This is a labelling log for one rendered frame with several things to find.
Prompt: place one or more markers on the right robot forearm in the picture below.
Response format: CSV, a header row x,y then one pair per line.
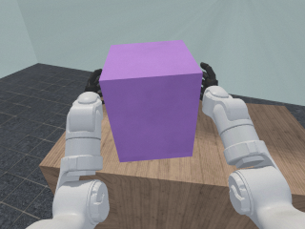
x,y
242,146

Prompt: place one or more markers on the right robot upper arm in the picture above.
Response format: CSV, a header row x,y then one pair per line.
x,y
262,194

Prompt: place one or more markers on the pedestal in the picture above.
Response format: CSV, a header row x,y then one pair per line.
x,y
190,192

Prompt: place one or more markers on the carton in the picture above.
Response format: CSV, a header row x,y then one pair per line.
x,y
151,92

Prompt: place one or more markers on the right robot hand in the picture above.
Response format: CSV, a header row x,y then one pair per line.
x,y
210,78

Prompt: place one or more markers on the left robot forearm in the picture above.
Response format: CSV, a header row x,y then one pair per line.
x,y
83,135

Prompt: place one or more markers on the left robot hand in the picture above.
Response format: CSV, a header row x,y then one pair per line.
x,y
92,83

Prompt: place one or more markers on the left robot upper arm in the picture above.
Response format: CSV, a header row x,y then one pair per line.
x,y
78,204

